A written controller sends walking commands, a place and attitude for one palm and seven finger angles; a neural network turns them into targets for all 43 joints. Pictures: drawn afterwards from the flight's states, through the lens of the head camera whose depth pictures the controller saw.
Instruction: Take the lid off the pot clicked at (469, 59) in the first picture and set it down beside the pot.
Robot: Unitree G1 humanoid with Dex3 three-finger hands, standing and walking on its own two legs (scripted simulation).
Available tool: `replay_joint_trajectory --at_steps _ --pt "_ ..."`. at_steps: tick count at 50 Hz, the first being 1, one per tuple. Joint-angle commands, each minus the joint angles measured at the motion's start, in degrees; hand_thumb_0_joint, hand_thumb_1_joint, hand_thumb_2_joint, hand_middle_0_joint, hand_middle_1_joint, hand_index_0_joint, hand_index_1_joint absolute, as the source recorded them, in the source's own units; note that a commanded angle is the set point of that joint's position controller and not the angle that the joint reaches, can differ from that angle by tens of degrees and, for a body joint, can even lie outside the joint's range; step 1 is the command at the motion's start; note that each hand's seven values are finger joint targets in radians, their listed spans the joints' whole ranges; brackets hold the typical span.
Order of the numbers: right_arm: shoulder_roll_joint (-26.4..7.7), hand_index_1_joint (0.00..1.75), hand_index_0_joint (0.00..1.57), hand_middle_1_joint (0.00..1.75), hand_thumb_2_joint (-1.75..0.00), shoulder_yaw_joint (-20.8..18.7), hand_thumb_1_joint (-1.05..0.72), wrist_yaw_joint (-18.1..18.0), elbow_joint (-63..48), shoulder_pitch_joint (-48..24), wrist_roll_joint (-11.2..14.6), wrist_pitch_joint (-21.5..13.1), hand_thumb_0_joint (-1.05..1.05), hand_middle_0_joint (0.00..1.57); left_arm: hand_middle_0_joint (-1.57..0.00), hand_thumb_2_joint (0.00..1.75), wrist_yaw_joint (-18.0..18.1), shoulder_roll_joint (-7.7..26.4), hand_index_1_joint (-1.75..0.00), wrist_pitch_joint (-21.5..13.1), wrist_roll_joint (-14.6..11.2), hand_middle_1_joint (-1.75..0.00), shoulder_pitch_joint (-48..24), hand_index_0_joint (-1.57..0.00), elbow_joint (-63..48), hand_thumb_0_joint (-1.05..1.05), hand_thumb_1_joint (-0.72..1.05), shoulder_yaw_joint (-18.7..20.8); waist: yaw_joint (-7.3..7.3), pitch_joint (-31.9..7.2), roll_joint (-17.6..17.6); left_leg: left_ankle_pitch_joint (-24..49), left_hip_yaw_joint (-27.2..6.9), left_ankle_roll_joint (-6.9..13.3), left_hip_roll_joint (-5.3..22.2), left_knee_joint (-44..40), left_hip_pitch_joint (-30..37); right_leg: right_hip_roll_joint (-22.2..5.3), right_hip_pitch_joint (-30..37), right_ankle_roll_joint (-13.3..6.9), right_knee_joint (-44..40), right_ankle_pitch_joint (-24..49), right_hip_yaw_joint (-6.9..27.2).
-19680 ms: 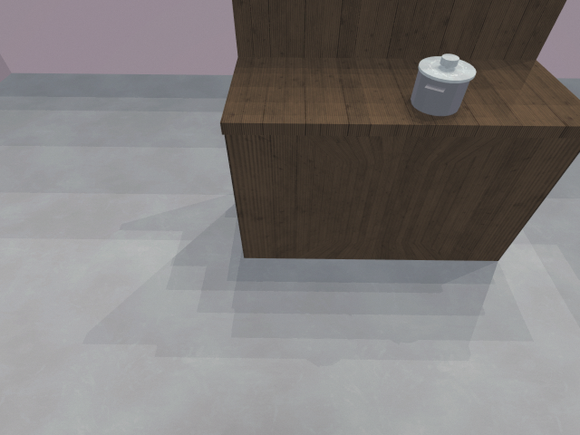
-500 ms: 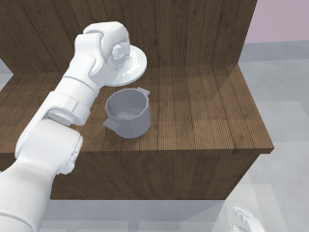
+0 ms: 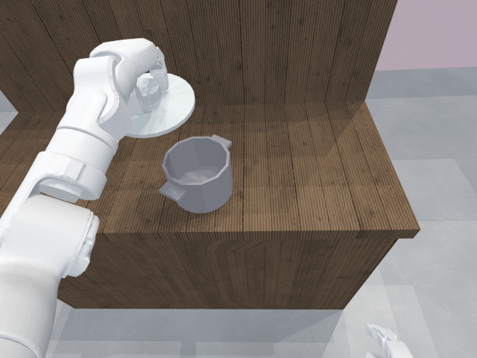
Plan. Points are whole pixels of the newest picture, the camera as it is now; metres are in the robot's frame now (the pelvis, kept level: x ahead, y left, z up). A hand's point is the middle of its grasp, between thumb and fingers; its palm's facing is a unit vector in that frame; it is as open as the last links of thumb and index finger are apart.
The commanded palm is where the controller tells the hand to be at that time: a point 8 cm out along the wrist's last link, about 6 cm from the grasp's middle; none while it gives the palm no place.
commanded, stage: move the lid sideways beside the pot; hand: left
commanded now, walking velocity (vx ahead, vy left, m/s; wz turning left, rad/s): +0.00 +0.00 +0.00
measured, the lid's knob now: (146, 91) +0.50 +0.16 +0.20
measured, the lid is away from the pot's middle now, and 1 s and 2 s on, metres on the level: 0.06 0.18 0.23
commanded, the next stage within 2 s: lower the lid onto the table in 1.66 s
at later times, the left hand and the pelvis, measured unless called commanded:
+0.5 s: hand (108, 96) +0.48 +0.22 +0.21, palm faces -0.27 -0.04 -0.96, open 8.0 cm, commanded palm +0.46 +0.22 +0.28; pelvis +0.01 +0.01 +0.00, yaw +0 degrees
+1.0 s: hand (67, 105) +0.47 +0.29 +0.20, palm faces -0.29 -0.07 -0.95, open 8.0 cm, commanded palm +0.46 +0.29 +0.28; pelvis +0.01 +0.01 +0.00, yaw +1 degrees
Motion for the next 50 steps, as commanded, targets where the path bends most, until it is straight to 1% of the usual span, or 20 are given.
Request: replay_joint_trajectory --at_steps 1,4,6,7,9,12,16,17,21,22,25,27,32,35,39,42,44,46,47,50 --pt "-6.7 0.3 0.2 0.3 -0.9 -2.1 -0.9 0.0 -7.7 -5.0 0.1 -2.3 0.0 0.2 -0.91 1.02 2.1 13.9 -1.01 -0.7 0.6 -1.09 -32.8 -0.8 -12.4 0.0 0.62 6.6 -0.38 -23.8 -5.1 20.3 -1.5 1.7 -0.7 -0.1 7.1 3.2 11.4 -4.3 0.7 17.6 -1.4" --pt "-6.8 0.3 0.2 0.3 -0.9 -1.5 -0.9 -0.5 -6.2 -4.1 0.5 -1.4 0.0 0.2 -0.91 1.02 1.8 14.9 -1.01 -0.8 1.1 -1.09 -33.5 -0.8 -5.0 0.0 0.62 6.7 -1.27 -18.8 -7.7 14.3 -0.8 1.6 -0.5 -1.2 3.7 3.4 9.1 -4.0 -0.1 12.7 -2.0" --pt "-7.2 0.3 0.2 0.3 -0.9 -1.8 -0.9 -0.4 -6.8 -4.4 0.4 -1.4 0.0 0.2 -0.91 1.02 2.1 17.0 -1.01 -1.9 1.1 -1.09 -37.0 -0.8 -9.5 0.0 0.62 7.3 -1.0 -21.3 -4.7 15.5 -1.2 1.5 -0.7 -0.9 5.0 3.2 9.8 -4.4 0.3 13.5 -1.7" --pt "-6.5 0.3 0.2 0.3 -0.9 -1.7 -0.9 -0.3 -7.4 -4.6 0.1 -1.8 0.0 0.2 -0.91 1.02 2.4 17.1 -1.01 -2.6 1.6 -1.09 -39.7 -0.8 -13.3 0.0 0.62 7.1 -0.91 -25.2 -2.7 17.4 -1.7 1.5 -0.8 -0.7 7.1 3.3 11.1 -4.4 0.8 14.5 -1.3" --pt "-6.3 0.3 0.2 0.3 -0.9 -1.9 -0.9 -0.6 -7.3 -3.8 -0.2 -2.2 0.0 0.2 -0.91 1.02 2.6 17.4 -1.01 -3.4 1.9 -1.09 -39.3 -0.8 -13.7 0.0 0.62 7.5 -0.95 -27.3 -1.1 20.9 -2.1 1.5 -0.7 0.3 9.2 3.4 11.3 -4.5 0.8 16.4 -1.3" --pt "-6.6 0.3 0.2 0.3 -0.9 -1.9 -0.9 -0.4 -7.1 -3.3 -0.2 -1.9 0.0 0.2 -0.91 1.02 2.2 18.7 -1.01 -3.7 1.7 -1.09 -36.4 -0.8 -11.3 0.0 0.62 8.8 -1.0 -26.9 -1.9 22.8 -2.3 1.4 -0.5 0.6 8.7 3.6 11.5 -4.5 0.9 17.4 -1.4" --pt "-7.6 0.3 0.2 0.3 -0.9 -2.0 -0.9 0.0 -6.3 -2.7 0.4 -1.2 0.0 0.2 -0.91 1.02 1.4 16.6 -1.01 -3.5 0.7 -1.09 -32.9 -0.8 -5.9 0.0 0.62 6.9 -1.5 -21.4 -3.2 21.4 -2.2 1.1 -0.2 0.2 6.3 3.5 8.4 -4.6 0.5 15.6 -2.4" --pt "-7.3 0.3 0.2 0.3 -0.9 -1.9 -0.9 0.2 -6.5 -2.7 0.1 -1.1 0.0 0.2 -0.91 1.02 1.5 17.9 -1.01 -3.8 1.2 -1.09 -35.4 -0.8 -9.2 0.0 0.62 7.8 -1.12 -23.5 -2.0 22.4 -2.5 0.9 -0.1 0.0 7.1 3.6 9.3 -4.5 0.6 15.7 -2.2" --pt "-7.8 0.3 0.2 0.3 -0.9 -2.1 -0.9 0.2 -6.5 -2.1 0.2 -0.8 0.0 0.2 -0.91 1.02 1.1 18.9 -1.01 -4.4 1.1 -1.09 -33.4 -0.8 -6.8 0.0 0.62 8.3 -1.53 -22.5 -3.6 22.8 -2.3 1.3 -0.2 0.8 6.6 3.6 9.2 -4.5 0.4 16.7 -2.2" --pt "-7.6 0.3 0.2 0.3 -0.9 -2.0 -0.9 0.1 -6.5 -1.6 0.1 -0.6 0.0 0.2 -0.91 1.02 1.2 21.2 -1.01 -4.8 1.6 -1.09 -34.6 -0.8 -7.6 0.0 0.62 10.0 -1.28 -24.1 -4.3 22.3 -2.3 1.4 -0.2 0.3 6.4 3.7 10.8 -4.3 0.5 16.8 -2.0" --pt "-7.3 0.3 0.2 0.3 -0.9 -2.3 -0.9 -0.1 -7.2 -1.7 0.0 -1.0 0.0 0.2 -0.91 1.02 1.3 22.4 -1.01 -5.9 1.9 -1.09 -36.4 -0.8 -11.7 0.0 0.62 10.7 -1.03 -27.4 -1.9 26.5 -2.7 1.7 -0.3 1.1 8.6 3.7 12.0 -4.4 0.8 19.3 -1.7" --pt "-7.6 0.3 0.2 0.3 -0.9 -2.3 -0.9 0.0 -6.9 -0.9 -0.1 -0.8 0.0 0.2 -0.91 1.02 1.7 25.6 -1.01 -6.5 2.2 -1.09 -36.0 -0.8 -11.3 0.0 0.62 12.8 -0.85 -27.7 -1.4 28.6 -3.1 1.3 0.0 1.1 9.0 3.9 12.2 -4.4 0.8 19.6 -1.8" --pt "-7.8 0.3 0.2 0.3 -0.9 -2.4 -0.9 0.5 -7.3 -0.7 0.2 -0.8 0.0 0.2 -0.91 1.02 1.3 26.1 -1.01 -7.1 2.1 -1.09 -30.9 -0.8 -9.5 0.0 0.62 13.7 -0.37 -26.8 -1.2 31.0 -2.8 1.4 0.0 1.6 8.3 3.8 12.4 -4.3 0.8 21.1 -1.7" --pt "-8.1 0.3 0.2 0.3 -0.9 -2.3 -0.9 0.7 -7.4 -0.8 0.7 -0.2 0.0 0.2 -0.91 1.02 0.5 26.2 -1.01 -7.1 1.8 -1.09 -27.9 -0.8 -6.4 0.0 0.62 13.4 -0.44 -23.4 -4.0 27.2 -2.0 1.8 0.0 1.4 5.4 3.7 12.3 -4.1 0.4 21.1 -2.0" --pt "-8.1 0.3 0.2 0.3 -0.9 -2.8 -0.9 0.8 -8.5 -1.4 0.5 -0.2 0.0 0.2 -0.91 1.02 0.0 29.3 -1.01 -8.1 1.8 -1.09 -30.2 -0.8 -13.6 0.0 0.62 15.2 -0.47 -28.0 -0.5 33.0 -2.7 2.2 -0.1 2.7 9.0 3.9 13.2 -4.1 0.7 23.0 -1.4" --pt "-8.2 0.3 0.2 0.3 -0.9 -2.9 -0.9 0.7 -8.3 -0.9 0.3 0.0 0.0 0.2 -0.91 1.02 -0.5 31.0 -1.01 -8.7 1.2 -1.09 -30.9 -0.8 -15.3 0.0 0.62 16.1 -0.84 -28.0 0.7 35.2 -3.2 2.1 0.0 2.9 10.3 4.1 12.4 -4.0 0.5 23.0 -1.5" --pt "-8.4 0.3 0.2 0.3 -0.9 -2.6 -0.9 0.5 -7.5 -0.6 0.9 0.3 0.0 0.2 -0.91 1.02 -1.2 29.5 -1.01 -8.7 0.7 -1.09 -28.0 -0.8 -9.1 0.0 0.62 14.7 -1.2 -24.3 -1.8 31.1 -2.6 2.2 0.0 2.7 8.1 4.1 11.1 -3.8 0.0 21.4 -2.1" --pt "-9.1 0.3 0.2 0.3 -0.9 -2.7 -0.9 0.3 -7.2 -0.4 1.3 0.6 0.0 0.2 -0.91 1.02 -1.4 29.7 -1.01 -8.9 0.1 -1.09 -26.2 -0.8 -6.7 0.0 0.62 14.1 -1.27 -22.1 -1.4 28.0 -2.0 2.0 -0.1 2.6 6.5 3.9 10.0 -4.0 -0.1 20.2 -2.5" --pt "-8.8 0.3 0.2 0.3 -0.9 -2.5 -0.9 0.2 -7.0 0.1 1.2 0.8 0.0 0.2 -0.91 1.02 -1.3 30.6 -1.01 -9.2 0.6 -1.09 -27.5 -0.8 -7.2 0.0 0.62 14.6 -1.2 -23.1 -2.6 26.2 -1.8 2.0 0.0 2.2 6.0 4.0 11.0 -3.8 0.0 19.6 -2.4" --pt "-8.6 0.3 0.2 0.3 -0.9 -2.7 -0.9 0.1 -7.4 -0.8 1.0 0.8 0.0 0.2 -0.91 1.02 -1.0 32.5 -1.01 -10.5 0.9 -1.09 -31.5 -0.8 -13.6 0.0 0.62 15.3 -0.99 -26.9 1.4 30.9 -2.4 2.2 0.0 3.0 8.9 3.9 11.9 -4.0 0.2 21.7 -2.0"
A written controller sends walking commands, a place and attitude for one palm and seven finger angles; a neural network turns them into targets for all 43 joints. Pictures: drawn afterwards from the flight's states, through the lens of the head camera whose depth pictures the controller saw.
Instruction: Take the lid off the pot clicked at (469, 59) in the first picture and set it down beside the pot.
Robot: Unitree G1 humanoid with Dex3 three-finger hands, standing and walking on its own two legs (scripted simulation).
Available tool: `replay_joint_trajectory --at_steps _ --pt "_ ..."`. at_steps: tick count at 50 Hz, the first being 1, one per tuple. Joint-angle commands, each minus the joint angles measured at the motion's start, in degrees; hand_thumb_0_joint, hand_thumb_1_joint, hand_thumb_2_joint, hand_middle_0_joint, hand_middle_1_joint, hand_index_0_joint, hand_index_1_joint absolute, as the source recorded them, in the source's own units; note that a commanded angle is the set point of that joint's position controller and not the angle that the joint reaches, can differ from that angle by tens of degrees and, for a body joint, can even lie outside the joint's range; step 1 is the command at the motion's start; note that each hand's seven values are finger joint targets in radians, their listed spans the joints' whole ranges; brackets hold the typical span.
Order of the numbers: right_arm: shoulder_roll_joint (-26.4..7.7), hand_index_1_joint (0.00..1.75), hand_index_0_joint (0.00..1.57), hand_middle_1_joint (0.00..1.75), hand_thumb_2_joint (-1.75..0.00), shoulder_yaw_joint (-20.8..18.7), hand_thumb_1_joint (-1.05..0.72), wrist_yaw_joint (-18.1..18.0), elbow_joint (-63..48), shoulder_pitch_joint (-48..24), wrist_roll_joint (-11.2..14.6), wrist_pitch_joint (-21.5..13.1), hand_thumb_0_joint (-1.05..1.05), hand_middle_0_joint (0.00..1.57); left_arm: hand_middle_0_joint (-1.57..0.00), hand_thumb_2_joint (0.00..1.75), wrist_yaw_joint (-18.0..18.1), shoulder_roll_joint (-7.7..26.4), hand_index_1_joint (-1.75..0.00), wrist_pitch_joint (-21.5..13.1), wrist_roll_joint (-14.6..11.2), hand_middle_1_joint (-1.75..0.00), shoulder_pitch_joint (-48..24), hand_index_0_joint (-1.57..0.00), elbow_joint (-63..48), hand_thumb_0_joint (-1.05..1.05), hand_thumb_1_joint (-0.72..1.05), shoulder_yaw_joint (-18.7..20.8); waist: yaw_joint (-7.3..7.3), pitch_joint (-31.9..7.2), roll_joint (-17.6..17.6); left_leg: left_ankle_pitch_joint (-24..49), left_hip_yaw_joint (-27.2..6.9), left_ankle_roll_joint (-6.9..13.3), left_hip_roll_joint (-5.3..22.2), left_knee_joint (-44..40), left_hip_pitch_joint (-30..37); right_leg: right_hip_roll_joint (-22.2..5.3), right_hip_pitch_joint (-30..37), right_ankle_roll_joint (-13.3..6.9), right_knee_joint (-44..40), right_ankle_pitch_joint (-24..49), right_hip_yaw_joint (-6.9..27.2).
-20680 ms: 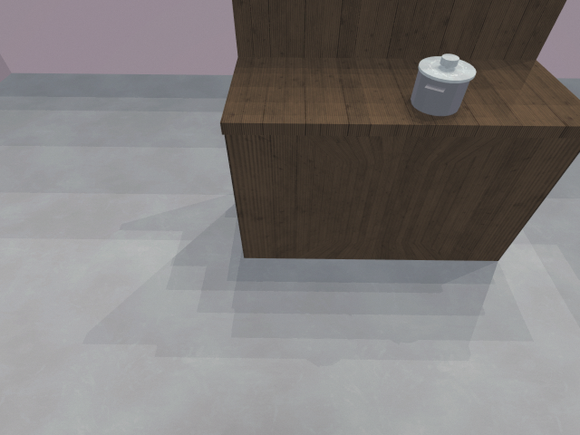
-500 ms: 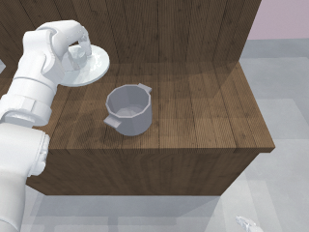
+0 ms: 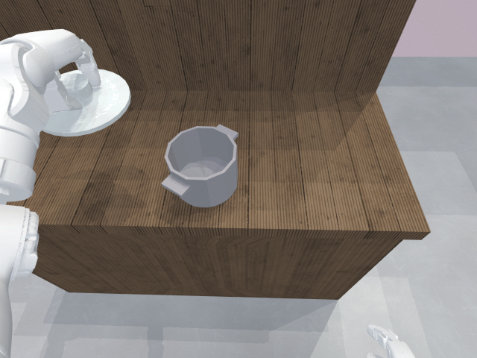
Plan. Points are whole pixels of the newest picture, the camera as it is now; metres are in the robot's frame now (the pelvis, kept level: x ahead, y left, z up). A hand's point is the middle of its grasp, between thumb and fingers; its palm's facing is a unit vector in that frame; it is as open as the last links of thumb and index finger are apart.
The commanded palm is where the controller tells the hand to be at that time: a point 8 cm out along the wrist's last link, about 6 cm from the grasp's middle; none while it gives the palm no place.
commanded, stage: move the lid sideways beside the pot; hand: left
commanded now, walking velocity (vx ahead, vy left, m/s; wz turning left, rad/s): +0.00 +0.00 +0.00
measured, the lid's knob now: (75, 87) +0.49 +0.27 +0.19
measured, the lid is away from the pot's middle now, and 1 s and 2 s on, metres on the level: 0.18 0.23 0.23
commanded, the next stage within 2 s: lower the lid onto the table in 0.66 s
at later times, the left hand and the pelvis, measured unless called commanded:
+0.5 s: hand (29, 92) +0.45 +0.31 +0.21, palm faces -0.30 -0.04 -0.95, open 8.0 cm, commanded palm +0.45 +0.32 +0.28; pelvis +0.00 +0.01 +0.00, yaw +0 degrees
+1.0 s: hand (42, 92) +0.47 +0.31 +0.19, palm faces -0.33 -0.06 -0.94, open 8.0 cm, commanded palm +0.47 +0.31 +0.26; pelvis +0.01 +0.01 +0.00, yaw +0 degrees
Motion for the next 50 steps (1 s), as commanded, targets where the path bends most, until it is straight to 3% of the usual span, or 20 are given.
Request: replay_joint_trajectory --at_steps 1,3,6,7,9,11,12,16,18,23,25,26,30,34,36,37,40,43,47,50 --pt "-8.3 0.3 0.2 0.3 -0.9 -2.9 -0.9 -0.5 -6.0 -0.9 -0.2 -1.7 0.0 0.2 -0.91 1.02 3.0 18.8 -1.01 -1.3 0.5 -1.09 -32.7 -0.8 -15.2 0.0 0.62 7.5 -0.9 -28.0 3.3 34.4 -1.5 1.4 -0.1 1.4 12.5 3.9 11.0 -4.6 2.1 21.5 -0.7" --pt "-7.6 0.3 0.2 0.3 -0.9 -3.0 -0.9 -0.5 -5.8 -0.8 -0.4 -1.9 0.0 0.2 -0.91 1.02 2.9 18.3 -1.01 -2.1 0.5 -1.09 -35.4 -0.8 -18.6 0.0 0.62 7.6 -0.9 -29.9 5.9 38.0 -2.4 1.3 0.1 1.4 15.3 4.2 10.6 -4.5 1.9 20.9 -0.6" --pt "-8.7 0.3 0.2 0.3 -0.9 -2.7 -0.9 -0.7 -4.4 0.9 0.3 -1.6 0.0 0.2 -0.91 1.02 2.5 18.8 -1.01 -2.1 -0.8 -1.09 -27.4 -0.8 -6.6 0.0 0.62 8.1 -1.15 -23.6 1.1 31.4 -1.5 1.2 0.2 1.0 10.6 4.1 9.0 -4.5 1.4 18.4 -1.7" --pt "-8.6 0.3 0.2 0.3 -0.9 -2.4 -0.9 -0.7 -4.4 1.1 0.3 -1.3 0.0 0.2 -0.91 1.02 2.4 20.7 -1.01 -2.5 -0.5 -1.09 -28.3 -0.8 -6.9 0.0 0.62 9.3 -0.62 -24.3 -1.0 27.8 -0.9 1.3 0.1 0.3 8.7 3.9 11.0 -4.2 1.5 18.3 -1.5" --pt "-8.4 0.3 0.2 0.3 -0.9 -2.4 -0.9 -0.7 -5.0 -0.2 0.3 -1.0 0.0 0.2 -0.91 1.02 2.3 20.9 -1.01 -3.3 -0.1 -1.09 -31.2 -0.8 -10.5 0.0 0.62 8.8 -0.38 -25.7 1.1 28.3 -1.0 1.4 -0.1 0.2 8.8 3.5 11.7 -4.6 2.0 19.2 -1.4" --pt "-8.3 0.3 0.2 0.3 -0.9 -3.0 -0.9 -0.4 -5.3 -1.1 0.0 -1.2 0.0 0.2 -0.91 1.02 2.6 18.2 -1.01 -3.5 -0.4 -1.09 -34.2 -0.8 -17.1 0.0 0.62 6.3 -0.88 -27.3 5.8 36.6 -2.4 1.1 0.3 1.3 13.7 3.9 9.3 -4.7 1.9 19.6 -1.2" --pt "-8.1 0.3 0.2 0.3 -0.9 -3.1 -0.9 -0.3 -5.2 -0.3 -0.5 -1.4 0.0 0.2 -0.91 1.02 2.9 20.6 -1.01 -3.8 0.2 -1.09 -34.4 -0.8 -19.1 0.0 0.62 8.5 -0.54 -29.5 6.3 38.8 -2.9 0.9 0.5 1.4 15.4 4.3 10.0 -4.5 1.7 19.4 -1.1" --pt "-9.1 0.3 0.2 0.3 -0.9 -2.4 -0.9 -0.8 -3.9 1.8 0.7 -0.8 0.0 0.2 -0.91 1.02 2.5 22.8 -1.01 -4.6 -0.7 -1.09 -25.8 -0.8 -4.1 0.0 0.62 10.4 -0.82 -22.3 0.3 27.7 -1.3 1.3 0.4 0.5 8.0 3.9 9.6 -4.6 1.2 16.7 -2.0" --pt "-8.7 0.3 0.2 0.3 -0.9 -2.4 -0.9 -1.0 -4.0 1.2 0.6 -0.5 0.0 0.2 -0.91 1.02 2.1 21.1 -1.01 -4.9 -0.3 -1.09 -30.0 -0.8 -4.9 0.0 0.62 8.5 -0.97 -22.1 -0.6 24.5 -1.0 1.5 0.2 -0.1 6.9 3.7 9.8 -4.5 1.3 15.7 -2.0" --pt "-8.5 0.3 0.2 0.3 -0.9 -2.8 -0.9 -1.3 -4.1 2.0 -0.1 -1.1 0.0 0.2 -0.91 1.02 3.2 24.6 -1.01 -7.0 1.2 -1.09 -34.6 -0.8 -11.8 0.0 0.62 10.3 -0.82 -27.6 5.5 32.6 -2.4 1.3 0.6 0.8 12.4 4.2 10.3 -4.6 1.2 16.8 -1.4" --pt "-8.8 0.3 0.2 0.3 -0.9 -2.6 -0.9 -1.3 -4.0 3.1 0.0 -1.0 0.0 0.2 -0.91 1.02 3.2 28.2 -1.01 -7.7 0.9 -1.09 -29.4 -0.8 -7.0 0.0 0.62 14.1 -0.28 -26.9 2.6 32.4 -2.0 1.7 0.6 1.1 10.4 4.1 11.6 -4.4 1.4 18.0 -1.5" --pt "-9.4 0.3 0.2 0.3 -0.9 -2.5 -0.9 -1.2 -3.7 3.1 0.3 -0.7 0.0 0.2 -0.91 1.02 3.3 29.6 -1.01 -8.0 0.3 -1.09 -28.8 -0.8 -6.1 0.0 0.62 14.6 -0.33 -26.4 3.6 31.5 -1.9 1.4 0.4 0.9 9.6 3.9 11.7 -4.6 1.4 17.9 -1.5" --pt "-9.1 0.3 0.2 0.3 -0.9 -2.7 -0.9 -1.1 -3.2 3.5 0.7 -0.2 0.0 0.2 -0.91 1.02 2.1 23.5 -1.01 -7.8 0.2 -1.09 -29.0 -0.8 -1.4 0.0 0.62 9.3 -1.2 -20.5 1.4 24.8 -0.8 1.7 0.6 0.2 6.7 3.8 8.7 -4.3 0.7 14.9 -2.1" --pt "-8.6 0.3 0.2 0.3 -0.9 -3.2 -0.9 -1.2 -3.3 3.4 0.0 -0.5 0.0 0.2 -0.91 1.02 2.5 21.0 -1.01 -8.1 0.5 -1.09 -36.6 -0.8 -12.7 0.0 0.62 6.4 -1.81 -26.6 7.4 34.1 -2.5 1.1 1.0 0.9 14.3 4.5 7.8 -4.5 0.4 15.4 -1.8" --pt "-9.1 0.3 0.2 0.3 -0.9 -3.3 -0.9 -1.2 -3.0 3.8 -0.3 -1.1 0.0 0.2 -0.91 1.02 2.9 23.0 -1.01 -8.1 0.0 -1.09 -33.6 -0.8 -11.9 0.0 0.62 8.6 -1.54 -27.0 7.7 37.7 -3.1 1.0 0.9 1.8 15.4 4.7 7.2 -4.6 0.3 16.3 -1.7" --pt "-9.0 0.3 0.2 0.3 -0.9 -3.1 -0.9 -1.3 -2.6 4.8 -0.3 -1.1 0.0 0.2 -0.91 1.02 3.0 25.1 -1.01 -8.4 0.2 -1.09 -30.9 -0.8 -8.7 0.0 0.62 11.0 -1.5 -27.1 5.2 35.0 -2.6 1.4 1.0 1.7 13.7 4.7 8.4 -4.4 0.5 16.1 -1.6" --pt "-9.3 0.3 0.2 0.3 -0.9 -2.5 -0.9 -1.4 -2.0 5.1 0.6 -0.6 0.0 0.2 -0.91 1.02 2.0 24.2 -1.01 -8.0 -0.9 -1.09 -28.9 -0.8 0.5 0.0 0.62 10.3 -1.58 -22.1 -0.5 27.4 -1.1 1.9 0.4 0.5 7.0 4.0 9.8 -4.2 1.1 17.4 -2.2" --pt "-9.2 0.3 0.2 0.3 -0.9 -3.0 -0.9 -1.0 -2.4 4.3 0.3 -0.4 0.0 0.2 -0.91 1.02 2.2 22.6 -1.01 -7.7 0.5 -1.09 -34.3 -0.8 -4.7 0.0 0.62 7.9 -1.81 -24.1 3.5 32.1 -1.7 1.4 0.5 0.9 9.5 4.2 9.0 -4.4 1.5 18.2 -2.0" --pt "-9.1 0.3 0.2 0.3 -0.9 -3.0 -0.9 -0.7 -3.3 4.9 -0.3 -0.8 0.0 0.2 -0.91 1.02 3.4 28.7 -1.01 -9.0 1.7 -1.09 -32.0 -0.8 -7.5 0.0 0.62 13.3 -0.79 -29.2 4.7 39.2 -2.7 1.3 0.7 2.2 12.2 4.6 10.9 -4.3 2.4 20.6 -1.1" --pt "-8.9 0.3 0.2 0.3 -0.9 -3.1 -0.9 -0.6 -3.4 4.9 0.0 -0.7 0.0 0.2 -0.91 1.02 2.8 25.2 -1.01 -9.0 0.5 -1.09 -28.5 -0.8 -3.7 0.0 0.62 11.6 -1.05 -26.3 2.6 37.4 -2.1 1.7 0.6 2.4 10.6 4.4 9.9 -4.0 2.1 20.9 -1.6"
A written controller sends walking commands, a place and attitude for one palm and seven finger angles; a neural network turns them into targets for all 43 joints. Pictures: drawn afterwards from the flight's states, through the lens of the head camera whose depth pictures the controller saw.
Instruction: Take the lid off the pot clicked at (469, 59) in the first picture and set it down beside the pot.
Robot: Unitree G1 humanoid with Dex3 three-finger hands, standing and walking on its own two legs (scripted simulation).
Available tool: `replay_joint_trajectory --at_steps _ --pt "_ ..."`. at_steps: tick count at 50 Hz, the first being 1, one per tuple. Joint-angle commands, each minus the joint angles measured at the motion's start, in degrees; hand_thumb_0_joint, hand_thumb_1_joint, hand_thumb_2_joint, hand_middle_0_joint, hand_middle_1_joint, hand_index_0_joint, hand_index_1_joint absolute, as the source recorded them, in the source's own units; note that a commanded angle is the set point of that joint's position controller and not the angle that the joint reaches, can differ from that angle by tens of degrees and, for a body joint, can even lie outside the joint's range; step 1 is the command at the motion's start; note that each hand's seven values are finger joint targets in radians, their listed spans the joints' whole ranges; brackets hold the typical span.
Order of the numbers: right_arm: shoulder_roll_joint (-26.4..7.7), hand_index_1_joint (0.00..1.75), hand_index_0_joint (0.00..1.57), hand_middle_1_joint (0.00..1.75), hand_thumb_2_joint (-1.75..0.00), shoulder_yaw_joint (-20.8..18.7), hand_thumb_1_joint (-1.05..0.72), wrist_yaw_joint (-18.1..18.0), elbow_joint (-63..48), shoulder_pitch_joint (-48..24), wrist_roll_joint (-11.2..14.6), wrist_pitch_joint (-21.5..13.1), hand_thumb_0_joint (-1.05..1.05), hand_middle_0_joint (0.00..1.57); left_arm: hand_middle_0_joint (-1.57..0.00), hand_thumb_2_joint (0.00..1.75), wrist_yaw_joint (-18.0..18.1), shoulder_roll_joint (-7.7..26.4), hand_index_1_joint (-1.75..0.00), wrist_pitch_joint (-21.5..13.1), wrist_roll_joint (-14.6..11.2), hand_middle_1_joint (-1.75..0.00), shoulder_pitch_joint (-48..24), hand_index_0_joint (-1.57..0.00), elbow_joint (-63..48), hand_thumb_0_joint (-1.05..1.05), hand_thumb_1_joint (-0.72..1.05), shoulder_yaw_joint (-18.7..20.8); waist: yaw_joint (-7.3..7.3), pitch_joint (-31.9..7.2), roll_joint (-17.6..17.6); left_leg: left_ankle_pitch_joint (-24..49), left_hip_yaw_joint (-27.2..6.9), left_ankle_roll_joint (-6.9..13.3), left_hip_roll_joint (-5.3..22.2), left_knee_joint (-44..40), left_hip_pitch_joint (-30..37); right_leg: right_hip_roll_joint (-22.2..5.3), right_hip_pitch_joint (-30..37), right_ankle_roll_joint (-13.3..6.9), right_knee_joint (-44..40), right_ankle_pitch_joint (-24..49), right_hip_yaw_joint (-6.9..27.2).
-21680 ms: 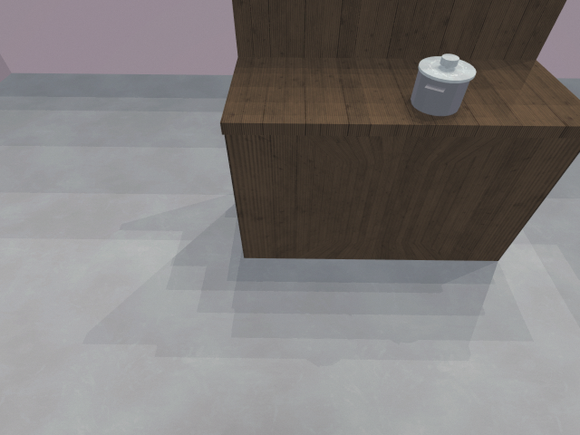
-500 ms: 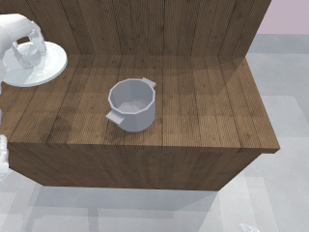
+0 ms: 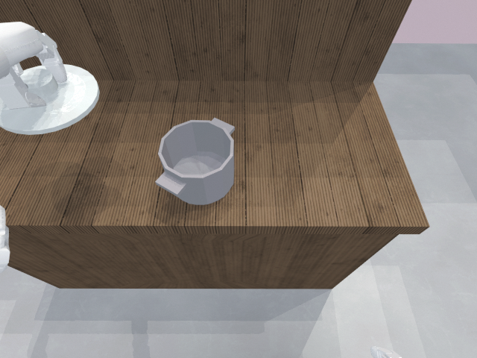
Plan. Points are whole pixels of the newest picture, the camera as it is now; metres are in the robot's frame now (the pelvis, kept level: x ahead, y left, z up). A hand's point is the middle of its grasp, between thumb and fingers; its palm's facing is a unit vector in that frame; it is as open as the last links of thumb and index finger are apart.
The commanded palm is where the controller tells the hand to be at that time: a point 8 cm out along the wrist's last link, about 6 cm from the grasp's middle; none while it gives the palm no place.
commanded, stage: lower the lid onto the table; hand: left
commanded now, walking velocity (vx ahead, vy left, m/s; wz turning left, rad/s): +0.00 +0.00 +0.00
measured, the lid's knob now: (38, 83) +0.49 +0.31 +0.17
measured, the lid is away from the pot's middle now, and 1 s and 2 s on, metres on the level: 0.23 0.23 0.23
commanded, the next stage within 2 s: none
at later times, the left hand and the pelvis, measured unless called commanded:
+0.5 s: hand (32, 109) +0.45 +0.31 +0.16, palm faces -0.37 -0.06 -0.93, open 8.0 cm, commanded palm +0.46 +0.31 +0.23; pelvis +0.00 +0.00 +0.00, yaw +0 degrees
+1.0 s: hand (39, 128) +0.45 +0.31 +0.12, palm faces -0.43 -0.05 -0.90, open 8.0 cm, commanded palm +0.47 +0.31 +0.19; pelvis +0.00 +0.00 +0.00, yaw +0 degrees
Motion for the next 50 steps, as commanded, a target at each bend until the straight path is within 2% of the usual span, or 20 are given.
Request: replay_joint_trajectory --at_steps 1,3,8,12,16,17,21,22,26,29,31,33,37,39,40,42,44,45,48,50 --pt "-9.5 0.3 0.2 0.3 -0.9 -3.2 -0.9 0.0 -4.7 2.1 0.3 -1.0 0.0 0.2 -0.91 1.02 2.4 18.6 -1.01 0.5 -1.2 -1.09 -26.5 -0.8 -8.0 0.0 0.62 6.2 0.38 -25.9 3.7 38.5 -2.0 0.8 0.7 1.3 12.0 4.2 10.1 -4.1 3.0 20.3 -1.8" --pt "-9.5 0.3 0.2 0.3 -0.9 -3.2 -0.9 0.1 -5.4 2.2 0.0 -0.9 0.0 0.2 -0.91 1.02 2.6 22.3 -1.01 0.3 -0.3 -1.09 -26.1 -0.8 -9.2 0.0 0.62 9.5 1.11 -27.7 2.0 37.9 -1.6 1.2 0.4 1.6 11.3 4.2 11.9 -4.1 3.8 21.8 -1.4" --pt "-9.1 0.3 0.2 0.3 -0.9 -3.5 -0.9 0.1 -5.4 1.8 -0.1 -0.4 0.0 0.2 -0.91 1.02 2.8 18.9 -1.01 -0.3 -0.5 -1.09 -29.6 -0.8 -15.0 0.0 0.62 6.2 0.17 -28.5 6.5 41.8 -2.5 0.9 0.8 1.9 14.7 4.6 9.4 -4.0 3.2 20.7 -1.5" --pt "-9.2 0.3 0.2 0.3 -0.9 -3.6 -0.9 0.1 -5.1 2.5 -0.5 -0.7 0.0 0.2 -0.91 1.02 3.2 22.2 -1.01 -1.1 -1.7 -1.09 -25.5 -0.8 -16.1 0.0 0.62 10.3 0.7 -31.2 5.3 44.0 -2.5 1.4 0.7 2.7 15.9 4.7 10.5 -3.7 3.6 22.2 -1.2" --pt "-9.4 0.3 0.2 0.3 -0.9 -3.8 -0.9 0.0 -4.0 2.2 0.0 -0.5 0.0 0.2 -0.91 1.02 2.5 16.0 -1.01 -0.9 -2.8 -1.09 -24.8 -0.8 -12.9 0.0 0.62 5.3 -0.14 -26.3 5.3 42.3 -2.3 1.1 0.7 2.7 14.5 4.7 7.0 -3.8 3.1 20.4 -1.9" --pt "-9.4 0.3 0.2 0.3 -0.9 -3.6 -0.9 0.0 -4.0 2.6 -0.2 -0.3 0.0 0.2 -0.91 1.02 2.8 18.5 -1.01 -1.0 -2.4 -1.09 -25.5 -0.8 -14.2 0.0 0.62 7.2 0.03 -27.6 4.5 41.5 -2.3 1.0 0.7 2.5 14.6 4.8 8.1 -3.7 3.3 20.1 -1.8" --pt "-9.3 0.3 0.2 0.3 -0.9 -3.7 -0.9 -0.2 -4.0 2.3 -0.3 -0.6 0.0 0.2 -0.91 1.02 3.7 18.9 -1.01 -2.2 -2.1 -1.09 -25.4 -0.8 -15.2 0.0 0.62 7.6 0.33 -28.8 5.6 42.4 -2.5 0.9 0.6 3.1 15.1 4.8 8.1 -4.1 3.7 20.8 -1.6" --pt "-9.1 0.3 0.2 0.3 -0.9 -3.7 -0.9 -0.1 -4.2 2.3 -0.7 -0.5 0.0 0.2 -0.91 1.02 3.9 19.9 -1.01 -2.6 -1.9 -1.09 -27.2 -0.8 -18.4 0.0 0.62 8.5 0.5 -31.7 6.3 43.9 -3.0 0.6 0.7 2.7 16.5 4.9 9.3 -4.0 3.8 20.7 -1.5" --pt "-9.4 0.3 0.2 0.3 -0.9 -3.6 -0.9 0.0 -4.2 2.4 -0.4 -0.5 0.0 0.2 -0.91 1.02 4.7 21.1 -1.01 -3.1 -2.6 -1.09 -20.4 -0.8 -12.1 0.0 0.62 11.1 0.95 -28.3 3.9 42.0 -2.5 0.9 0.6 2.9 13.1 4.5 9.5 -4.1 4.0 21.4 -1.6" --pt "-8.8 0.3 0.2 0.3 -0.9 -3.5 -0.9 0.1 -4.5 1.8 -0.3 -0.2 0.0 0.2 -0.91 1.02 4.8 17.0 -1.01 -2.7 -1.9 -1.09 -21.4 -0.8 -11.8 0.0 0.62 7.8 0.69 -25.9 4.0 38.5 -2.0 0.9 0.7 2.3 11.7 4.4 8.4 -4.1 3.7 19.6 -1.9" --pt "-9.2 0.3 0.2 0.3 -0.9 -3.6 -0.9 0.0 -4.3 1.8 -0.3 -0.1 0.0 0.2 -0.91 1.02 5.3 16.2 -1.01 -2.7 -1.3 -1.09 -20.8 -0.8 -10.2 0.0 0.62 6.6 0.32 -25.0 4.7 37.7 -1.8 0.7 0.6 2.6 11.4 4.5 7.0 -4.3 3.6 18.6 -1.7" --pt "-9.1 0.3 0.2 0.3 -0.9 -3.2 -0.9 -0.4 -4.0 2.5 -0.1 0.1 0.0 0.2 -0.91 1.02 5.4 17.6 -1.01 -3.0 -1.0 -1.09 -21.3 -0.8 -7.6 0.0 0.62 7.4 0.16 -24.3 1.7 32.7 -1.2 1.0 0.7 2.2 9.1 4.5 8.0 -4.2 3.7 17.7 -1.9" --pt "-9.1 0.3 0.2 0.3 -0.9 -3.6 -0.9 -1.1 -4.1 2.9 -0.6 0.0 0.0 0.2 -0.91 1.02 5.8 20.0 -1.01 -4.3 -1.2 -1.09 -26.1 -0.8 -14.0 0.0 0.62 8.5 0.07 -30.8 4.3 35.4 -1.6 1.2 0.6 2.5 12.4 4.4 9.9 -4.1 4.2 19.2 -1.3" --pt "-9.0 0.3 0.2 0.3 -0.9 -3.6 -0.9 -1.5 -3.8 3.4 -0.7 -0.3 0.0 0.2 -0.91 1.02 6.3 21.0 -1.01 -5.4 -1.1 -1.09 -25.2 -0.8 -13.6 0.0 0.62 9.8 0.18 -31.0 6.6 37.7 -1.9 1.1 0.8 2.9 13.6 4.4 9.2 -4.2 4.2 19.0 -1.4" --pt "-8.7 0.3 0.2 0.3 -0.9 -3.4 -0.9 -1.7 -3.5 3.4 -0.7 -0.5 0.0 0.2 -0.91 1.02 6.1 18.5 -1.01 -5.4 -1.2 -1.09 -23.8 -0.8 -10.1 0.0 0.62 8.0 -0.38 -28.6 6.0 35.5 -1.5 1.1 0.7 3.0 12.6 4.4 7.5 -4.1 3.7 17.5 -1.5" --pt "-9.3 0.3 0.2 0.3 -0.9 -3.3 -0.9 -1.9 -2.7 4.2 -0.4 -0.4 0.0 0.2 -0.91 1.02 6.5 19.9 -1.01 -5.6 -1.6 -1.09 -22.7 -0.8 -7.4 0.0 0.62 9.1 -0.3 -26.7 4.1 32.5 -0.9 1.3 0.9 2.8 10.3 4.3 7.5 -4.1 3.8 17.0 -1.5" --pt "-9.3 0.3 0.2 0.3 -0.9 -3.1 -0.9 -2.1 -2.4 4.3 0.0 -0.4 0.0 0.2 -0.91 1.02 6.6 18.2 -1.01 -5.5 -1.4 -1.09 -22.4 -0.8 -5.2 0.0 0.62 7.4 -0.53 -23.6 3.3 27.9 -0.3 1.3 0.7 2.2 7.6 4.1 6.7 -4.3 3.6 15.8 -1.8" --pt "-9.1 0.3 0.2 0.3 -0.9 -3.2 -0.9 -2.2 -2.3 4.1 -0.1 -0.4 0.0 0.2 -0.91 1.02 6.5 15.8 -1.01 -5.3 -1.4 -1.09 -23.4 -0.8 -5.8 0.0 0.62 5.2 -0.88 -23.3 4.1 27.5 -0.3 1.2 0.7 2.1 7.8 4.2 6.1 -4.4 3.5 15.5 -1.8" --pt "-9.2 0.3 0.2 0.3 -0.9 -3.8 -0.9 -2.1 -2.3 4.8 -0.6 -0.8 0.0 0.2 -0.91 1.02 7.1 15.5 -1.01 -5.9 -0.4 -1.09 -25.1 -0.8 -10.0 0.0 0.62 5.0 -0.75 -27.4 8.1 35.8 -1.7 0.4 1.2 3.3 13.5 4.7 4.4 -4.5 3.9 15.7 -1.6" --pt "-9.4 0.3 0.2 0.3 -0.9 -3.4 -0.9 -2.4 -2.1 5.5 -0.5 -0.8 0.0 0.2 -0.91 1.02 7.4 19.3 -1.01 -6.6 -0.6 -1.09 -21.8 -0.8 -6.3 0.0 0.62 8.6 -0.46 -27.6 4.3 33.4 -1.2 1.0 1.0 3.6 10.6 4.5 6.5 -4.3 4.3 16.7 -1.4"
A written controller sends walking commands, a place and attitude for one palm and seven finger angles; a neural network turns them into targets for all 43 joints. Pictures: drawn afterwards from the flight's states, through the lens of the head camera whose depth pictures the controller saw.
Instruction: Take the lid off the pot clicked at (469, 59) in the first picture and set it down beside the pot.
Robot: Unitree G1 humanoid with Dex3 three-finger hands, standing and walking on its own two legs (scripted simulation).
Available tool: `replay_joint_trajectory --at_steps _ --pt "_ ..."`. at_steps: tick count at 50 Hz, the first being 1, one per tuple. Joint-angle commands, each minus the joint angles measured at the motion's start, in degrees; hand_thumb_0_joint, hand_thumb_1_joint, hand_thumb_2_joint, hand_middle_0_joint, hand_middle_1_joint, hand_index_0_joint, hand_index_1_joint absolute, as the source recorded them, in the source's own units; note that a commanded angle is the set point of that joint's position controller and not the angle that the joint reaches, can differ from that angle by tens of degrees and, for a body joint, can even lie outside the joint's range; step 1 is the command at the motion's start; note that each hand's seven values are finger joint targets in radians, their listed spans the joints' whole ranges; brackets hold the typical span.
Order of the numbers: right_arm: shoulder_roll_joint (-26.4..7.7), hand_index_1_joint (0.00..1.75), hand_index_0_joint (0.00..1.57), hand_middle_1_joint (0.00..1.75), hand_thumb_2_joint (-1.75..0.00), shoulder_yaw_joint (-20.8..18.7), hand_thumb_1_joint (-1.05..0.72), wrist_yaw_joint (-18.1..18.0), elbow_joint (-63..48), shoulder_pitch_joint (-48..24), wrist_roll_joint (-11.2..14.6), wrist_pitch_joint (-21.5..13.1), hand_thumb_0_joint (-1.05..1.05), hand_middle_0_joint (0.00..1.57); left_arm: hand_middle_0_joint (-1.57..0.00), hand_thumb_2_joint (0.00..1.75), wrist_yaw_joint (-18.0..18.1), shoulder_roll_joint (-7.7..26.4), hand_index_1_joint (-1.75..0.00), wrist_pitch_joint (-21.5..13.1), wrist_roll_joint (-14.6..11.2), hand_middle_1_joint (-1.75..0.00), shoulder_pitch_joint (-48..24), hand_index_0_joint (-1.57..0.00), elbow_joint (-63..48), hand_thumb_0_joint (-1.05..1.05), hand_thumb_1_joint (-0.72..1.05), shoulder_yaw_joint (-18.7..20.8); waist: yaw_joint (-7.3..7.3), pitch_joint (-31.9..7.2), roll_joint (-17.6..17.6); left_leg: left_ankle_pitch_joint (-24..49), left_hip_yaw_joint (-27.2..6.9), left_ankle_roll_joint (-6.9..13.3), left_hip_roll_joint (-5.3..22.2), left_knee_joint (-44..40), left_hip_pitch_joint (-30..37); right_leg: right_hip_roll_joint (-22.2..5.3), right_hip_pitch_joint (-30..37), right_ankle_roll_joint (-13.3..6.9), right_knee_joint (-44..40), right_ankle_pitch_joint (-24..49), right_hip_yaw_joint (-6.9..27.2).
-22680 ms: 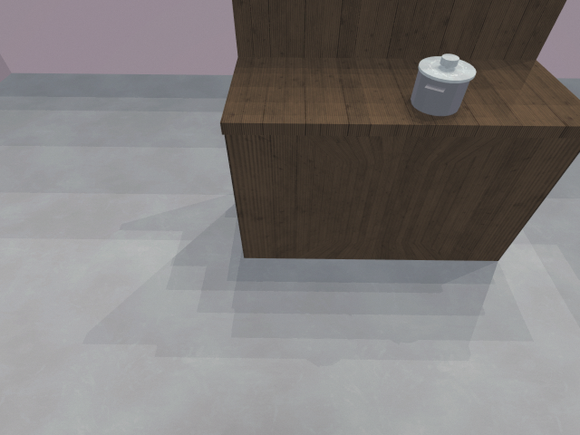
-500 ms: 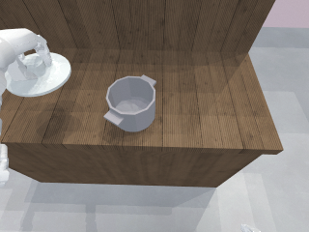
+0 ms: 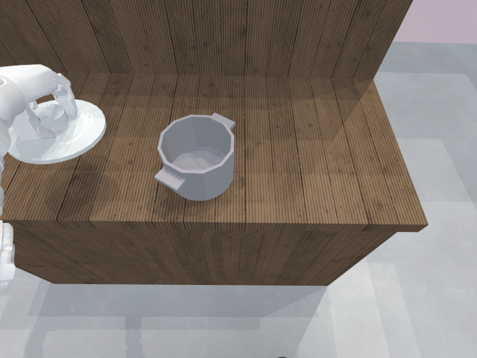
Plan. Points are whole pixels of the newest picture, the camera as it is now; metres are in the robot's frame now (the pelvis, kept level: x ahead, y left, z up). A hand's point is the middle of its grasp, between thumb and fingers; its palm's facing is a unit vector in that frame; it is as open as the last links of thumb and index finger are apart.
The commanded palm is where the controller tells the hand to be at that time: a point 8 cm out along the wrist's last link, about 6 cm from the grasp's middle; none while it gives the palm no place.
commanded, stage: lower the lid onto the table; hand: left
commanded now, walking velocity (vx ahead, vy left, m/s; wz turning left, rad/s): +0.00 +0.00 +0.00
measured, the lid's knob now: (50, 117) +0.48 +0.32 +0.11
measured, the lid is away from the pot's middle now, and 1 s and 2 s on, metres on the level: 0.23 0.23 0.23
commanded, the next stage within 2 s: none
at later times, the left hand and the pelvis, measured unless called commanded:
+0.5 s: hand (43, 132) +0.45 +0.32 +0.10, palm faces -0.45 -0.08 -0.89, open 8.0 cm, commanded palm +0.47 +0.32 +0.16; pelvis +0.00 +0.01 +0.00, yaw -1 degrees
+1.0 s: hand (60, 139) +0.46 +0.31 +0.07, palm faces -0.47 -0.08 -0.88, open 8.0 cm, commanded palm +0.49 +0.31 +0.12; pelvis +0.01 +0.01 -0.01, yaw -1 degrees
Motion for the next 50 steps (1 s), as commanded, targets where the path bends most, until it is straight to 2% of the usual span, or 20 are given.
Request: replay_joint_trajectory --at_steps 1,3,5,6,8,10,13,17,20,22,25,26,30,33,38,41,44,47,49,50 --pt "-9.8 0.3 0.2 0.3 -0.9 -2.8 -0.9 -0.7 -4.0 3.6 -0.2 -1.5 0.0 0.2 -0.91 1.02 3.3 22.4 -1.01 -1.5 -1.5 -1.09 -25.5 -0.8 -9.5 0.0 0.62 10.9 -0.13 -27.4 3.3 34.5 -1.0 1.4 0.3 0.4 12.9 3.9 10.4 -4.1 2.6 18.7 -1.2" --pt "-9.4 0.3 0.2 0.3 -0.9 -3.0 -0.9 -0.9 -4.4 3.2 -0.4 -1.0 0.0 0.2 -0.91 1.02 3.6 21.9 -1.01 -1.5 -1.3 -1.09 -29.2 -0.8 -13.3 0.0 0.62 10.5 -0.33 -29.1 5.7 35.2 -1.2 1.2 0.4 -0.5 13.7 3.6 11.1 -4.1 2.5 18.9 -1.3" --pt "-9.3 0.3 0.2 0.3 -0.9 -3.1 -0.9 -0.8 -3.7 3.7 -0.2 -1.2 0.0 0.2 -0.91 1.02 3.7 17.6 -1.01 -1.4 -1.1 -1.09 -28.8 -0.8 -12.4 0.0 0.62 7.1 -0.85 -26.1 6.9 37.2 -1.7 0.5 0.9 -0.4 15.0 4.0 7.5 -4.2 2.0 17.2 -1.9" --pt "-9.5 0.3 0.2 0.3 -0.9 -3.4 -0.9 -0.6 -3.7 3.6 -0.3 -1.4 0.0 0.2 -0.91 1.02 3.9 18.5 -1.01 -1.5 -1.0 -1.09 -27.3 -0.8 -11.7 0.0 0.62 8.1 -0.51 -25.2 7.6 40.0 -1.9 0.2 1.1 0.0 15.7 4.2 6.3 -4.2 1.9 17.0 -1.8" --pt "-9.6 0.3 0.2 0.3 -0.9 -3.1 -0.9 -0.5 -3.8 4.2 -0.3 -1.2 0.0 0.2 -0.91 1.02 4.5 20.7 -1.01 -1.6 -0.3 -1.09 -24.4 -0.8 -8.2 0.0 0.62 10.2 -0.33 -25.3 4.9 36.2 -1.3 0.7 0.8 0.4 13.1 4.2 7.7 -4.2 2.4 16.9 -1.5" --pt "-9.6 0.3 0.2 0.3 -0.9 -2.9 -0.9 -0.7 -3.8 4.2 0.0 -1.0 0.0 0.2 -0.91 1.02 4.5 19.9 -1.01 -1.2 -0.5 -1.09 -23.1 -0.8 -5.1 0.0 0.62 9.2 -0.6 -23.7 1.8 30.0 -0.2 1.2 0.3 -0.2 9.1 3.8 8.9 -4.1 2.4 16.9 -1.3" --pt "-9.3 0.3 0.2 0.3 -0.9 -3.5 -0.9 -0.5 -4.3 4.0 -0.5 -0.9 0.0 0.2 -0.91 1.02 4.9 19.4 -1.01 -1.7 0.5 -1.09 -28.3 -0.8 -12.7 0.0 0.62 8.4 -0.73 -28.2 8.5 38.5 -1.6 0.2 0.7 0.4 15.2 4.1 7.3 -4.4 2.6 17.6 -1.4" --pt "-9.6 0.3 0.2 0.3 -0.9 -3.4 -0.9 -0.6 -4.2 4.9 -0.7 -1.1 0.0 0.2 -0.91 1.02 5.3 23.1 -1.01 -2.8 -0.3 -1.09 -24.1 -0.8 -10.5 0.0 0.62 12.6 -0.22 -29.4 6.0 40.5 -1.8 0.6 0.9 1.3 15.3 4.1 8.0 -4.0 3.0 18.3 -1.1" --pt "-9.6 0.3 0.2 0.3 -0.9 -3.2 -0.9 -0.9 -3.4 4.7 -0.2 -0.9 0.0 0.2 -0.91 1.02 4.8 18.2 -1.01 -2.2 -1.1 -1.09 -24.3 -0.8 -7.3 0.0 0.62 8.3 -1.21 -24.4 3.2 32.9 -0.7 1.0 0.9 0.6 10.9 3.9 6.5 -4.0 2.5 16.5 -1.5" --pt "-9.8 0.3 0.2 0.3 -0.9 -3.5 -0.9 -0.6 -3.4 5.0 -0.5 -0.7 0.0 0.2 -0.91 1.02 5.2 19.4 -1.01 -2.6 -0.4 -1.09 -25.9 -0.8 -10.6 0.0 0.62 9.1 -0.81 -26.2 6.5 37.7 -1.4 0.3 1.1 0.9 13.8 4.2 5.5 -4.2 2.8 16.5 -1.5" --pt "-9.5 0.3 0.2 0.3 -0.9 -3.3 -0.9 -1.0 -3.3 5.2 -0.6 -0.9 0.0 0.2 -0.91 1.02 5.4 18.7 -1.01 -3.1 0.1 -1.09 -23.8 -0.8 -8.0 0.0 0.62 8.8 -1.21 -26.4 5.6 37.8 -1.2 0.3 1.0 2.0 13.0 4.4 5.0 -4.2 3.3 16.6 -1.5" --pt "-9.8 0.3 0.2 0.3 -0.9 -3.5 -0.9 -1.0 -3.3 4.9 -0.6 -0.7 0.0 0.2 -0.91 1.02 5.7 20.7 -1.01 -3.6 -0.4 -1.09 -25.3 -0.8 -11.1 0.0 0.62 10.2 -0.66 -28.2 7.3 39.8 -1.6 0.1 1.1 1.9 14.4 4.2 5.6 -4.3 3.4 17.4 -1.3" --pt "-9.6 0.3 0.2 0.3 -0.9 -3.2 -0.9 -1.4 -2.7 5.5 -0.5 -0.9 0.0 0.2 -0.91 1.02 5.7 17.7 -1.01 -3.3 -0.5 -1.09 -25.3 -0.8 -8.0 0.0 0.62 7.7 -1.8 -25.7 6.1 35.6 -1.0 0.3 1.2 2.1 12.7 4.2 3.2 -4.1 3.3 15.1 -1.6" --pt "-9.5 0.3 0.2 0.3 -0.9 -3.5 -0.9 -1.5 -2.7 5.9 -0.8 -1.1 0.0 0.2 -0.91 1.02 6.2 17.6 -1.01 -3.6 0.0 -1.09 -27.4 -0.8 -11.0 0.0 0.62 7.6 -1.68 -28.2 9.1 40.2 -1.8 -0.4 1.3 2.7 16.0 4.5 2.5 -4.3 3.6 15.6 -1.6" --pt "-9.7 0.3 0.2 0.3 -0.9 -3.2 -0.9 -1.8 -2.3 6.5 -0.8 -1.2 0.0 0.2 -0.91 1.02 7.0 19.7 -1.01 -3.9 -0.2 -1.09 -23.9 -0.8 -7.0 0.0 0.62 10.1 -1.49 -27.8 4.8 37.8 -1.2 0.2 1.1 3.2 12.1 4.2 3.8 -4.1 4.4 16.8 -1.3" --pt "-9.8 0.3 0.2 0.3 -0.9 -3.3 -0.9 -1.6 -1.9 6.6 -0.6 -1.3 0.0 0.2 -0.91 1.02 7.1 16.4 -1.01 -3.5 0.4 -1.09 -25.0 -0.8 -6.3 0.0 0.62 6.9 -1.88 -25.6 6.8 37.5 -1.0 -0.3 1.3 3.1 11.8 4.3 1.0 -4.4 4.4 15.4 -1.6" --pt "-9.5 0.3 0.2 0.3 -0.9 -3.6 -0.9 -1.5 -2.4 7.3 -1.1 -1.3 0.0 0.2 -0.91 1.02 7.9 18.8 -1.01 -4.1 1.6 -1.09 -24.7 -0.8 -8.4 0.0 0.62 9.2 -1.42 -29.5 9.6 42.8 -1.9 -1.1 1.3 4.3 15.0 4.6 1.0 -4.5 5.2 16.1 -1.5" --pt "-9.5 0.3 0.2 0.3 -0.9 -3.6 -0.9 -1.5 -2.5 7.4 -1.3 -1.1 0.0 0.2 -0.91 1.02 8.0 20.0 -1.01 -4.4 0.8 -1.09 -23.5 -0.8 -8.9 0.0 0.62 11.0 -1.1 -31.2 8.2 44.6 -2.1 -0.9 1.4 4.5 14.9 4.6 2.4 -4.2 5.6 17.7 -1.2" --pt "-9.4 0.3 0.2 0.3 -0.9 -3.5 -0.9 -1.5 -2.2 7.5 -1.1 -1.0 0.0 0.2 -0.91 1.02 7.9 17.5 -1.01 -4.0 0.5 -1.09 -22.1 -0.8 -6.1 0.0 0.62 9.2 -1.6 -28.6 5.4 40.8 -1.4 -0.3 1.3 4.4 12.0 4.5 2.0 -4.1 5.3 17.2 -1.4" --pt "-9.6 0.3 0.2 0.3 -0.9 -3.6 -0.9 -1.5 -2.2 7.6 -1.1 -0.9 0.0 0.2 -0.91 1.02 8.0 18.7 -1.01 -4.0 0.5 -1.09 -21.9 -0.8 -6.0 0.0 0.62 10.2 -1.31 -28.0 5.3 39.5 -1.1 -0.1 1.3 4.2 11.0 4.3 2.3 -4.2 5.2 17.2 -1.3"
